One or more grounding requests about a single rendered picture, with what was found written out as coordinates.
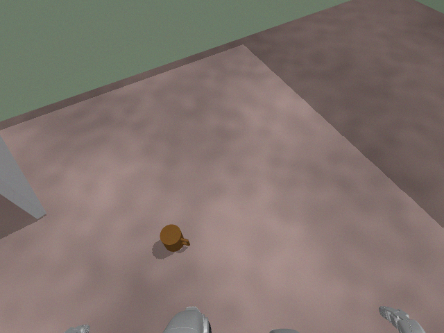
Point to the right robot hand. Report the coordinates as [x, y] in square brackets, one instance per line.
[400, 320]

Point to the mug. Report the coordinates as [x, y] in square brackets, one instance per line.
[172, 238]

